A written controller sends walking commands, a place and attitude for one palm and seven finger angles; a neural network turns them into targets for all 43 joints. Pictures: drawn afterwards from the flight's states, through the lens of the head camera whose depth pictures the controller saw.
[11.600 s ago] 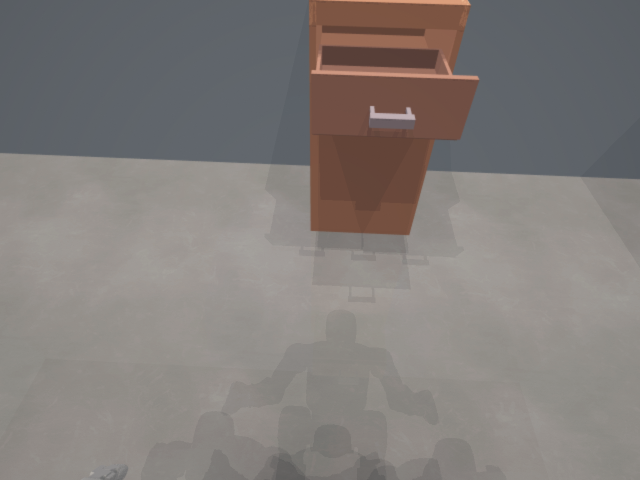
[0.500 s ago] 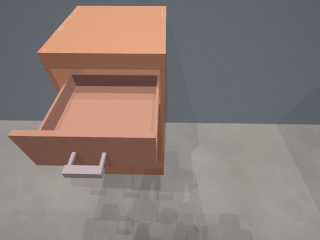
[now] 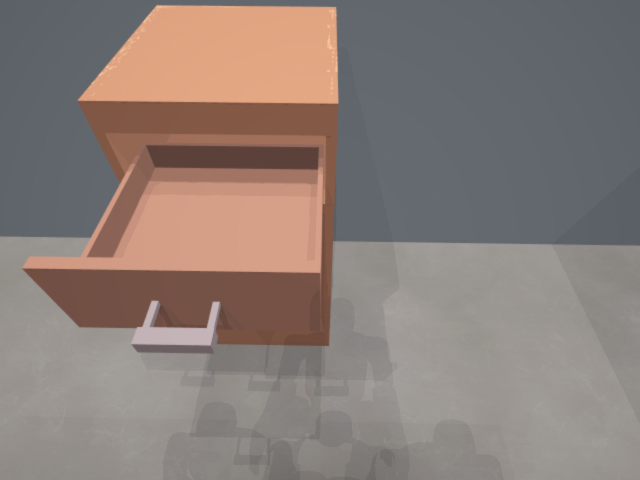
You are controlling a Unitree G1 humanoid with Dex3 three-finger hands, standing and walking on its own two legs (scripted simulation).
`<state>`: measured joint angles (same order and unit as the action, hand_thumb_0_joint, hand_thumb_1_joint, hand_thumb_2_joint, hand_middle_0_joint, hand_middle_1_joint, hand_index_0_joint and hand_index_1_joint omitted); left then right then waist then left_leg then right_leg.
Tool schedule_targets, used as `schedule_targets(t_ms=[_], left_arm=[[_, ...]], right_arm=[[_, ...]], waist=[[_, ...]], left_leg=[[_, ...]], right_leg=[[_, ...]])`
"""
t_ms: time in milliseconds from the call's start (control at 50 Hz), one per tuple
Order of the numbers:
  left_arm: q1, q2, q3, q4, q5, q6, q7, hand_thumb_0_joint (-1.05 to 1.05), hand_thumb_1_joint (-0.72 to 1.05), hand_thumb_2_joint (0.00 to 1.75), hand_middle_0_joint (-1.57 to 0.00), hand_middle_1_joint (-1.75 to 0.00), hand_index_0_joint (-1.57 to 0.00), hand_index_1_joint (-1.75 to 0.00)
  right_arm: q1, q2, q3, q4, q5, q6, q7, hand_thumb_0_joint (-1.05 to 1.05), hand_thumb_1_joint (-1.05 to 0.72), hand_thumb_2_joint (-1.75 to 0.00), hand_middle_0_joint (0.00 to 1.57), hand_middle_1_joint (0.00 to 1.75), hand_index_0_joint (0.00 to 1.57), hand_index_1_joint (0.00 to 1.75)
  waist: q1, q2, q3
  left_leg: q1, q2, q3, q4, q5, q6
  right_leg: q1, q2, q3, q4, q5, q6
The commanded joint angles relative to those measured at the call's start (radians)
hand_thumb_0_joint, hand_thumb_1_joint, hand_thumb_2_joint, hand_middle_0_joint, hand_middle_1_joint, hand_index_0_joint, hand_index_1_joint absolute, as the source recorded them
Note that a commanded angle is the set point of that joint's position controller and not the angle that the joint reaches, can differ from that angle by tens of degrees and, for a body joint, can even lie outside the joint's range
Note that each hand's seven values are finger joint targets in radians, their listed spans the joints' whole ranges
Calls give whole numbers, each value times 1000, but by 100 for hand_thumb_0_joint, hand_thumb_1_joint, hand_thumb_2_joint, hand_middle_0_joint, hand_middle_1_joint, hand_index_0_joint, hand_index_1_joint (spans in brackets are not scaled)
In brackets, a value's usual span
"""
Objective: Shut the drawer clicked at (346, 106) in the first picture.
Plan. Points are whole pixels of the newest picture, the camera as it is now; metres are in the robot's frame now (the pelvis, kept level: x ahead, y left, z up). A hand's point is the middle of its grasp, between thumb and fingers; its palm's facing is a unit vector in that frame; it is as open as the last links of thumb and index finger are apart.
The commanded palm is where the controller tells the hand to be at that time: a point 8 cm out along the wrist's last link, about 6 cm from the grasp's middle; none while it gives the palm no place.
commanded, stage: raise the hand and make a fist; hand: left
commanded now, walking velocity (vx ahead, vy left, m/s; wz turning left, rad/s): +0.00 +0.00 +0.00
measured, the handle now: (180, 324) +0.31 +0.22 -0.01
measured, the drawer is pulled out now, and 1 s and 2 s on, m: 0.30 0.29 0.29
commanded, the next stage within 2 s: bring the fist close to the handle in 1.94 s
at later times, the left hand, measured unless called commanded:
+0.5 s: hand out of the picture +0.09 +0.15 -0.03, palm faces +0.06 -1.00 -0.01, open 5.9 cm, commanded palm +0.09 +0.21 -0.02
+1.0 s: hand (156, 464) +0.14 +0.18 +0.03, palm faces +0.11 -0.99 -0.04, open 3.4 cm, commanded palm +0.10 +0.22 +0.03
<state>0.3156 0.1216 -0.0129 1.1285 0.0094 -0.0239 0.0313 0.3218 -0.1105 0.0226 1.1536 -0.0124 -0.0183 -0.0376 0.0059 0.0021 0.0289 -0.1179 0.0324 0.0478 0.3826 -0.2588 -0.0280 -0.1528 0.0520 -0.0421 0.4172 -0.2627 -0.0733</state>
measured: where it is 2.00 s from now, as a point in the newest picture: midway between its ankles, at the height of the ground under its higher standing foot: outside the picture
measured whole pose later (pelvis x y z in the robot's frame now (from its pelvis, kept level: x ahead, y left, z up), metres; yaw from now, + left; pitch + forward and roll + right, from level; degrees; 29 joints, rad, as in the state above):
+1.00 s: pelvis -0.04 +0.04 -0.06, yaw +3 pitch +9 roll -1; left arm 0.67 0.15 -0.04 -0.38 -0.14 -0.31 -0.01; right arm 0.32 -0.27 0.00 0.50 0.01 -0.21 -0.02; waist -0.01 0.04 -0.10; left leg -0.66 0.00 0.00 0.98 -0.48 0.02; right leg -0.64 0.00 -0.09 0.95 -0.46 -0.03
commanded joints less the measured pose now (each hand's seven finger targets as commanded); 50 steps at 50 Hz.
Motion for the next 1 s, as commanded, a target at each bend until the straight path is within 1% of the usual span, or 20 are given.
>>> schedule_targets(t_ms=[0,20,40,60,80,100,140,180,260,280,320,380,420,480,540,640,720,780,860,980], left_arm=[[79,93,13,-18,-4,-14,10,0,90,90,-20,-30,-20,-30],[153,140,30,19,9,-37,49,0,90,90,-20,-30,-20,-30],[-585,302,30,-1495,-218,-258,18,0,90,90,-22,-32,-22,-32],[-236,247,57,-1257,-131,-196,68,0,90,90,-24,-34,-24,-34],[-176,206,35,-1188,-143,-145,117,0,90,90,-26,-37,-26,-37],[103,-11,-77,-939,-134,-39,112,0,90,90,-28,-39,-28,-39],[-12,-1,-102,-1213,-192,-107,71,0,90,90,-32,-43,-32,-43],[43,-50,-132,-1184,-169,-190,45,0,90,90,-36,-47,-36,-47],[482,-101,-74,-1072,-212,-386,-110,0,90,90,-44,-56,-44,-56],[563,-49,-4,-1058,-217,-442,-160,0,90,90,-46,-58,-46,-58],[383,3,-14,-1258,-199,-571,-220,0,90,90,-50,-62,-50,-62],[243,154,72,-1460,-107,-696,-163,0,90,90,-56,-69,-56,-69],[214,60,-9,-1518,-89,-686,-109,0,90,90,-60,-73,-60,-73],[77,36,-41,-1603,-115,-648,-84,0,90,90,-66,-80,-66,-80],[82,9,-117,-1596,-139,-556,-126,0,90,90,-72,-86,-72,-86],[146,66,-109,-1536,-138,-322,-186,0,90,90,-82,-97,-82,-97],[221,107,23,-1542,-158,-202,-125,0,90,90,-90,-106,-90,-106],[282,109,86,-1610,-180,-223,-53,0,90,90,-96,-112,-96,-112],[307,61,-5,-1742,-160,-329,-19,0,90,90,-104,-121,-104,-121],[316,68,-78,-1728,-146,-381,-84,0,90,90,-116,-134,-116,-134]], right_arm=[[86,-82,-13,-7,3,-16,-8,0,-90,-90,20,30,20,30],[-75,-125,-32,-82,13,-19,5,0,-90,-90,20,30,20,30],[-43,-333,-44,-454,43,-174,-41,0,-90,-90,20,30,20,30],[-131,-220,-24,-403,31,-250,-69,0,-90,-90,20,30,20,30],[-130,-245,-47,-359,37,-283,-67,0,-90,-90,20,30,20,30],[-91,-194,-43,-345,56,-289,-53,0,-90,-90,20,30,20,30],[-116,-258,-55,-429,64,-327,-61,0,-90,-90,20,30,20,30],[-120,-264,-65,-498,36,-364,-51,0,-90,-90,20,30,20,30],[-178,-250,-96,-617,18,-359,16,0,-90,-90,20,30,20,30],[-189,-249,-102,-633,20,-341,41,0,-90,-90,20,30,20,30],[-207,-251,-105,-693,11,-327,66,0,-90,-90,20,30,20,30],[-197,-236,-110,-727,-16,-298,81,0,-90,-90,20,30,20,30],[-215,-217,-90,-785,-10,-269,80,0,-90,-90,20,30,20,30],[-204,-225,-75,-816,10,-250,58,0,-90,-90,20,30,20,30],[-193,-236,-62,-845,24,-244,30,0,-90,-90,20,30,20,30],[-173,-237,-36,-875,46,-227,-7,0,-90,-90,20,30,20,30],[-202,-211,-24,-881,46,-200,-16,0,-90,-90,20,30,20,30],[-213,-195,-27,-870,42,-201,-14,0,-90,-90,20,30,20,30],[-162,-202,-32,-859,26,-243,11,0,-90,-90,20,30,20,30],[-133,-239,-49,-841,32,-285,11,0,-90,-90,20,30,20,30]], waist=[[-2,11,41],[52,-44,87],[-98,137,-406],[-6,302,-411],[-21,275,-312],[-29,98,-156],[-55,-85,-84],[-69,-201,-48],[52,-335,-97],[87,-258,-124],[64,-90,-231],[49,182,-282],[10,179,-263],[-48,92,-268],[-61,30,-269],[-26,-58,-285],[33,-85,-295],[59,-72,-284],[23,51,-272],[-34,-22,-211]], left_leg=[[-27,71,-61,-47,171,47],[-183,62,13,219,47,10],[88,-35,-21,49,198,68],[114,-30,7,42,321,81],[48,-16,-11,54,279,54],[-53,1,-35,51,241,64],[-87,-5,-56,116,174,82],[-160,-30,-64,188,113,85],[-413,-46,-56,300,49,34],[-434,-55,-45,320,74,20],[-484,-62,-20,410,109,21],[-481,-45,-29,502,94,36],[-484,-37,-57,522,4,49],[-527,-32,-87,549,-133,61],[-563,-31,-99,537,-208,65],[-570,-39,-99,486,-199,69],[-553,-41,-92,441,-124,59],[-526,-35,-78,422,-60,53],[-470,-28,-71,428,-2,53],[-480,-26,-86,446,-66,63]], right_leg=[[-13,-148,130,-64,265,15],[-6,-238,209,-62,782,114],[86,-162,171,30,529,58],[101,-87,127,48,351,26],[14,-83,72,25,213,33],[-49,-79,40,18,187,46],[-163,-85,21,36,153,71],[-271,-86,4,70,53,81],[-295,-75,-16,241,104,82],[-262,-81,-3,287,200,69],[-303,-83,8,414,273,54],[-481,-67,10,512,83,20],[-572,-63,-1,515,-35,18],[-611,-57,19,483,-143,31],[-580,-54,31,433,-224,41],[-459,-63,53,351,-278,53],[-364,-64,29,354,-192,53],[-322,-58,4,367,-103,49],[-375,-55,-19,395,-35,45],[-415,-63,12,350,-110,54]])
